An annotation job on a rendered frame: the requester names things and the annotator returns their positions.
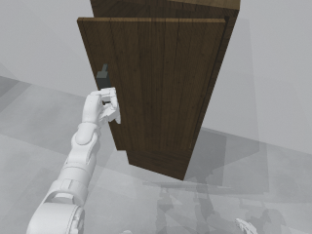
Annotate left robot hand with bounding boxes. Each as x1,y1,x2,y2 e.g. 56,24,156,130
82,87,121,129

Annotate handle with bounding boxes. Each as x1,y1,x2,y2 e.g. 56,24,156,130
96,63,112,105

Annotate cupboard door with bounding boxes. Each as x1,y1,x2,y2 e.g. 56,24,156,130
77,17,226,151

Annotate robot left upper arm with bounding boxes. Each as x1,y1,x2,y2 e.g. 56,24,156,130
28,202,85,234

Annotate robot left forearm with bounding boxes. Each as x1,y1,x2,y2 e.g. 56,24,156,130
25,122,101,234

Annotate right robot hand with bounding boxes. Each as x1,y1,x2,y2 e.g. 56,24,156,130
235,218,257,234

